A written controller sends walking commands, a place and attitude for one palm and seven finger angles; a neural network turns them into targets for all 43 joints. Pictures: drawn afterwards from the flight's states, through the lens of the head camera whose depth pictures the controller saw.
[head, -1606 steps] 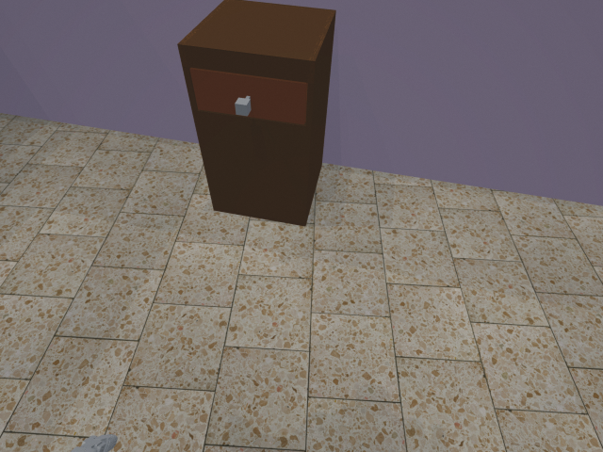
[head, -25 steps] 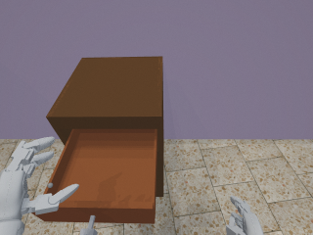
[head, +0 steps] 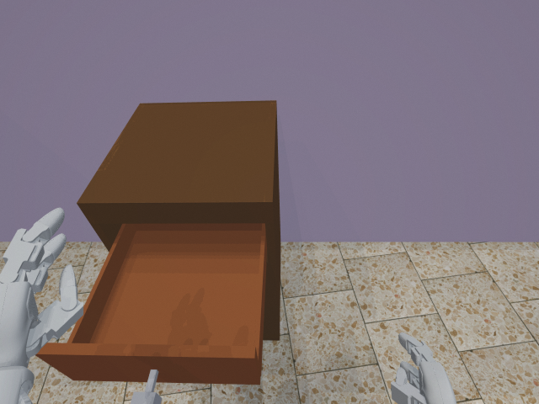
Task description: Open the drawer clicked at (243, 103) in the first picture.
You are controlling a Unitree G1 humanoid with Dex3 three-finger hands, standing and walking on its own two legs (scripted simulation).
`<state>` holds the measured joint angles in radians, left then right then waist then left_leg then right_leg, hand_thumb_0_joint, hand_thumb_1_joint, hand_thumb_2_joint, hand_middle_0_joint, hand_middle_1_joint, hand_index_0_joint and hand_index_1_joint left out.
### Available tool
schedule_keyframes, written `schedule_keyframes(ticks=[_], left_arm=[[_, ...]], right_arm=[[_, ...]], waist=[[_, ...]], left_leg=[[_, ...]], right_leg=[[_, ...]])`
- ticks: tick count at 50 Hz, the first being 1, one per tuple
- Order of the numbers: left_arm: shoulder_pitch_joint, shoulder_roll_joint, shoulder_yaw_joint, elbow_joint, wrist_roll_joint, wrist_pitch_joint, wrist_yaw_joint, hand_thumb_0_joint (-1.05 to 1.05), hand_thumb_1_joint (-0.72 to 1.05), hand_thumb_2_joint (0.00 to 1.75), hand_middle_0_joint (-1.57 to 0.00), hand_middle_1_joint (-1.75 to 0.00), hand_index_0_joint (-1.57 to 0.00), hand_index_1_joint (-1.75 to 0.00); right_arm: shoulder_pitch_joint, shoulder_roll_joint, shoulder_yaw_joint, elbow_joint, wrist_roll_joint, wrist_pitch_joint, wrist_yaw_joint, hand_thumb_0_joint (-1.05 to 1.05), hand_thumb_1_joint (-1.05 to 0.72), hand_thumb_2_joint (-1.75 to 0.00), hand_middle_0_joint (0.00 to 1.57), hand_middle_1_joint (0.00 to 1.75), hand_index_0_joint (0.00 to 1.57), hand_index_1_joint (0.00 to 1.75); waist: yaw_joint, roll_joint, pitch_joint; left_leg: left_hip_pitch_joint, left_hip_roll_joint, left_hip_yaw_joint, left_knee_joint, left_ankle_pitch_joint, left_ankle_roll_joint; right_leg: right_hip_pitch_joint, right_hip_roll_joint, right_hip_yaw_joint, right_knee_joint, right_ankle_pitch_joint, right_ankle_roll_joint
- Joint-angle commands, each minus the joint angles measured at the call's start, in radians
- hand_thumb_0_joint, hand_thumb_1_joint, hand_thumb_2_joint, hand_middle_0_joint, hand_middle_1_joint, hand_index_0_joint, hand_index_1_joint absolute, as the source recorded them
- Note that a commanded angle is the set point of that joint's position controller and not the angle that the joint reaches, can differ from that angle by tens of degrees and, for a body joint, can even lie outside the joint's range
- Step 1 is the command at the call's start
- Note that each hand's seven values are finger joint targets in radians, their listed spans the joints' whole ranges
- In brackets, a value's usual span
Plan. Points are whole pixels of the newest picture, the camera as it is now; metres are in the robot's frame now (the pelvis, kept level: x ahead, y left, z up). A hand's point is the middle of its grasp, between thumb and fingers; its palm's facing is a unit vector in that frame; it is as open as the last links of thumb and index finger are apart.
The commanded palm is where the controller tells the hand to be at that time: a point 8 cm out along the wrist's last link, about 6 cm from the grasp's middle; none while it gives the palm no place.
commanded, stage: step back with the hand held close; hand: left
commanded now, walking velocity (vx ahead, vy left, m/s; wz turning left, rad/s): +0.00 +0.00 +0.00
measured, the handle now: (148, 394) +0.17 +0.25 -0.17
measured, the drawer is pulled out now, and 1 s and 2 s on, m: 0.30 0.30 0.30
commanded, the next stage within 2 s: stop stepping back and stand still in 1.38 s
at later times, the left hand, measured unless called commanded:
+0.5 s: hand (62, 321) +0.17 +0.25 +0.14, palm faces +0.25 -0.82 -0.51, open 7.4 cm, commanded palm +0.10 +0.30 +0.17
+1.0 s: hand (38, 380) +0.11 +0.23 +0.15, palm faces +0.34 -0.83 -0.44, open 7.4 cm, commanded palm +0.04 +0.28 +0.17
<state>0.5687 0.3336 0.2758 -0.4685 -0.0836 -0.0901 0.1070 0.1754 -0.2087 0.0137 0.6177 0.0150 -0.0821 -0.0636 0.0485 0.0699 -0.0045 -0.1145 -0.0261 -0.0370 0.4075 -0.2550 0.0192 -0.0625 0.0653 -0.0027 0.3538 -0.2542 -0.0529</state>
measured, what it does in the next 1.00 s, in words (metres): shifts its weight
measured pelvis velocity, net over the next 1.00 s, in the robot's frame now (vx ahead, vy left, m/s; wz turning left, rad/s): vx -0.09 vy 0.00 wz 0.01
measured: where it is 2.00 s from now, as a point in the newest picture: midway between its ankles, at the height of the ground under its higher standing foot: outside the picture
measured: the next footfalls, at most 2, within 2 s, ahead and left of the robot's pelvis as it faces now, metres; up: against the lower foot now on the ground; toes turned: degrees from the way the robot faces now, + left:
left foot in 1.50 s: -0.18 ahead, +0.09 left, +0.00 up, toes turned +0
right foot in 1.72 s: -0.20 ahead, -0.12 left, +0.00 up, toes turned -3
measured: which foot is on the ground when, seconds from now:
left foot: down 0.00-1.00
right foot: down 0.00-1.00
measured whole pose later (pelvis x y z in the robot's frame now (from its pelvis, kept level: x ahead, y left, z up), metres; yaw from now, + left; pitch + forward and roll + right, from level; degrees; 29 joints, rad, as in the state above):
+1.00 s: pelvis -0.09 +0.00 -0.01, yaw +1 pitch +3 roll +0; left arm 0.65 0.37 0.35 -0.60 -0.05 -0.18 0.17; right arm 0.19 -0.19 -0.01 0.62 0.00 -0.04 -0.06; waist -0.03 -0.03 -0.01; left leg -0.38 -0.01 -0.02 0.69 -0.38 0.00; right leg -0.32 0.04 -0.02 0.50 -0.23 -0.05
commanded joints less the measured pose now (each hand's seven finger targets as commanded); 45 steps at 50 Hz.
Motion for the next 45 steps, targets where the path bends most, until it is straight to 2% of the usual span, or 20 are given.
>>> schedule_keyframes(ticks=[1, 2, 4, 5, 6, 7, 8, 10, 14, 18, 24, 27, 32, 37, 39, 40, 42, 43, 44, 45], left_arm=[[-0.04, 0.149, 0.117, -0.19, -0.001, -0.068, 0.017, 0.0, 0.9, 0.9, -0.2, -0.3, -0.2, -0.3], [-0.064, 0.177, 0.137, -0.208, 0.002, -0.071, 0.016, 0.0, 0.9, 0.9, -0.2, -0.3, -0.2, -0.3], [-0.054, 0.15, 0.113, -0.198, 0.001, -0.069, 0.015, 0.0, 0.9, 0.9, -0.2, -0.3, -0.2, -0.3], [-0.081, 0.185, 0.138, -0.215, 0.001, -0.074, 0.015, 0.0, 0.9, 0.9, -0.2, -0.3, -0.2, -0.3], [-0.21, 0.329, 0.293, -0.331, 0.009, -0.124, 0.029, 0.0, 0.9, 0.9, -0.2, -0.3, -0.2, -0.3], [-0.096, 0.234, 0.236, -0.203, 0.018, -0.136, 0.019, 0.0, 0.9, 0.9, -0.2, -0.3, -0.2, -0.3], [-0.022, 0.185, 0.197, -0.154, 0.022, -0.129, 0.01, 0.0, 0.9, 0.9, -0.2, -0.3, -0.2, -0.3], [0.015, 0.164, 0.174, -0.181, 0.028, -0.15, 0.002, 0.0, 0.9, 0.9, -0.2, -0.3, -0.2, -0.3], [0.064, 0.183, 0.177, -0.259, 0.027, -0.151, 0.01, 0.0, 0.9, 0.9, -0.2, -0.3, -0.2, -0.3], [0.109, 0.223, 0.221, -0.301, 0.028, -0.151, 0.03, 0.0, 0.9, 0.9, -0.2, -0.3, -0.2, -0.3], [0.14, 0.229, 0.228, -0.342, 0.03, -0.149, 0.05, 0.0, 0.9, 0.9, -0.2, -0.3, -0.2, -0.3], [0.162, 0.207, 0.214, -0.348, 0.035, -0.145, 0.062, 0.0, 0.9, 0.9, -0.2, -0.3, -0.2, -0.3], [0.159, 0.186, 0.214, -0.394, 0.049, -0.143, 0.09, 0.0, 0.9, 0.9, -0.2, -0.3, -0.2, -0.3], [0.146, 0.184, 0.204, -0.408, 0.031, -0.141, 0.098, 0.0, 0.9, 0.9, -0.2, -0.3, -0.2, -0.3], [0.129, 0.182, 0.2, -0.389, 0.035, -0.13, 0.099, 0.0, 0.9, 0.9, -0.2, -0.3, -0.2, -0.3], [0.126, 0.175, 0.195, -0.367, 0.034, -0.128, 0.096, 0.0, 0.9, 0.9, -0.2, -0.3, -0.2, -0.3], [0.083, 0.195, 0.196, -0.33, 0.022, -0.138, 0.084, 0.0, 0.9, 0.9, -0.2, -0.3, -0.2, -0.3], [0.08, 0.199, 0.199, -0.32, 0.021, -0.149, 0.081, 0.0, 0.9, 0.9, -0.2, -0.3, -0.2, -0.3], [0.063, 0.207, 0.21, -0.327, 0.025, -0.152, 0.081, 0.0, 0.9, 0.9, -0.2, -0.3, -0.2, -0.3], [0.069, 0.191, 0.195, -0.316, 0.028, -0.155, 0.077, 0.0, 0.9, 0.9, -0.2, -0.3, -0.2, -0.3]], right_arm=[[-0.142, -0.09, -0.037, -0.166, 0.0, -0.056, -0.016, 0.0, -0.9, -0.9, 0.2, 0.3, 0.2, 0.3], [-0.143, -0.096, -0.035, -0.169, -0.001, -0.059, -0.013, 0.0, -0.9, -0.9, 0.2, 0.3, 0.2, 0.3], [-0.142, -0.094, -0.037, -0.168, 0.001, -0.052, -0.014, 0.0, -0.9, -0.9, 0.2, 0.3, 0.2, 0.3], [-0.148, -0.098, -0.037, -0.169, -0.001, -0.059, -0.014, 0.0, -0.9, -0.9, 0.2, 0.3, 0.2, 0.3], [-0.126, -0.12, -0.042, -0.212, 0.006, -0.038, -0.011, 0.0, -0.9, -0.9, 0.2, 0.3, 0.2, 0.3], [-0.12, -0.103, -0.045, -0.177, -0.005, -0.021, -0.006, 0.0, -0.9, -0.9, 0.2, 0.3, 0.2, 0.3], [-0.134, -0.109, -0.054, -0.189, 0.0, -0.007, 0.001, 0.0, -0.9, -0.9, 0.2, 0.3, 0.2, 0.3], [-0.14, -0.119, -0.06, -0.197, -0.005, 0.011, 0.008, 0.0, -0.9, -0.9, 0.2, 0.3, 0.2, 0.3], [-0.142, -0.123, -0.073, -0.222, 0.01, 0.036, 0.007, 0.0, -0.9, -0.9, 0.2, 0.3, 0.2, 0.3], [-0.139, -0.118, -0.086, -0.235, 0.013, 0.051, 0.0, 0.0, -0.9, -0.9, 0.2, 0.3, 0.2, 0.3], [-0.118, -0.123, -0.089, -0.242, 0.006, 0.048, -0.01, 0.0, -0.9, -0.9, 0.2, 0.3, 0.2, 0.3], [-0.104, -0.122, -0.087, -0.246, -0.007, 0.034, -0.012, 0.0, -0.9, -0.9, 0.2, 0.3, 0.2, 0.3], [-0.068, -0.119, -0.081, -0.225, -0.04, -0.029, -0.025, 0.0, -0.9, -0.9, 0.2, 0.3, 0.2, 0.3], [-0.048, -0.125, -0.072, -0.169, -0.051, -0.062, -0.027, 0.0, -0.9, -0.9, 0.2, 0.3, 0.2, 0.3], [-0.061, -0.126, -0.08, -0.167, -0.041, -0.064, -0.029, 0.0, -0.9, -0.9, 0.2, 0.3, 0.2, 0.3], [-0.074, -0.126, -0.08, -0.175, -0.037, -0.054, -0.028, 0.0, -0.9, -0.9, 0.2, 0.3, 0.2, 0.3], [-0.069, -0.111, -0.088, -0.175, -0.001, -0.046, -0.007, 0.0, -0.9, -0.9, 0.2, 0.3, 0.2, 0.3], [-0.082, -0.098, -0.09, -0.167, -0.002, -0.042, -0.001, 0.0, -0.9, -0.9, 0.2, 0.3, 0.2, 0.3], [-0.094, -0.097, -0.087, -0.171, -0.007, -0.042, 0.002, 0.0, -0.9, -0.9, 0.2, 0.3, 0.2, 0.3], [-0.103, -0.071, -0.071, -0.175, -0.007, -0.038, 0.003, 0.0, -0.9, -0.9, 0.2, 0.3, 0.2, 0.3]], waist=[[-0.002, -0.009, -0.056], [0.006, -0.028, -0.079], [-0.001, -0.009, -0.057], [0.004, -0.025, -0.078], [-0.023, -0.022, 0.04], [-0.03, -0.097, 0.032], [-0.031, -0.12, -0.001], [-0.031, -0.079, -0.053], [-0.041, -0.043, -0.141], [-0.044, -0.068, -0.184], [-0.05, 0.021, -0.172], [-0.051, 0.021, -0.149], [-0.052, 0.117, -0.128], [-0.057, 0.084, -0.15], [-0.062, 0.01, -0.151], [-0.064, -0.05, -0.127], [-0.077, -0.226, -0.103], [-0.069, -0.248, -0.099], [-0.072, -0.215, -0.101], [-0.074, -0.201, -0.073]], left_leg=[[0.065, 0.035, 0.03, -0.018, 0.29, 0.011], [0.068, 0.034, 0.026, -0.023, 0.294, 0.01], [0.057, 0.032, 0.03, -0.023, 0.291, 0.01], [0.072, 0.034, 0.026, -0.024, 0.286, 0.01], [-0.012, 0.04, -0.016, 0.016, 0.209, 0.025], [-0.021, 0.037, -0.026, 0.04, 0.185, 0.027], [-0.008, 0.039, -0.019, 0.05, 0.182, 0.026], [-0.014, 0.037, -0.006, 0.042, 0.216, 0.03], [-0.019, 0.065, -0.017, 0.025, 0.325, 0.029], [-0.031, 0.086, -0.028, 0.041, 0.411, 0.027], [-0.115, 0.12, -0.075, 0.018, 0.417, 0.027], [-0.188, 0.152, -0.115, -0.014, 0.359, 0.036], [-0.369, 0.243, -0.195, -0.1, 0.172, 0.083], [-0.233, 0.236, -0.197, 0.002, 0.331, 0.079], [-0.277, 0.196, -0.151, 0.061, 0.176, 0.043], [-0.322, 0.145, -0.122, 0.117, 0.033, 0.026], [-0.278, 0.009, -0.017, 0.394, -0.133, -0.023], [-0.281, 0.006, -0.021, 0.527, -0.165, -0.027], [-0.301, 0.01, -0.042, 0.566, -0.192, -0.028], [-0.32, 0.041, -0.05, 0.503, -0.205, -0.022]], right_leg=[[-0.051, -0.069, -0.002, -0.061, 0.296, 0.038], [-0.045, -0.071, -0.001, -0.065, 0.304, 0.04], [-0.042, -0.071, 0.001, -0.064, 0.299, 0.037], [-0.052, -0.071, 0.004, -0.075, 0.295, 0.041], [-0.154, -0.122, 0.133, -0.117, 0.361, 0.037], [-0.153, -0.139, 0.119, -0.113, 0.374, 0.036], [-0.151, -0.149, 0.134, -0.103, 0.396, 0.044], [-0.128, -0.143, 0.105, -0.079, 0.41, 0.055], [-0.083, -0.144, 0.071, -0.02, 0.419, 0.058], [-0.076, -0.131, 0.053, 0.017, 0.432, 0.061], [-0.081, -0.108, 0.03, 0.074, 0.317, 0.054], [-0.089, -0.076, 0.016, 0.127, 0.172, 0.054], [-0.082, -0.036, 0.009, 0.325, -0.136, 0.055], [-0.138, -0.044, 0.013, 0.17, -0.085, 0.054], [-0.123, -0.078, 0.054, 0.125, 0.004, 0.034], [-0.153, -0.128, 0.128, 0.062, 0.063, 0.01], [-0.296, -0.358, 0.394, -0.119, -0.012, -0.093], [-0.302, -0.403, 0.387, -0.127, 0.024, -0.129], [-0.294, -0.397, 0.384, -0.106, 0.118, -0.15], [-0.253, -0.376, 0.307, -0.064, 0.236, -0.139]])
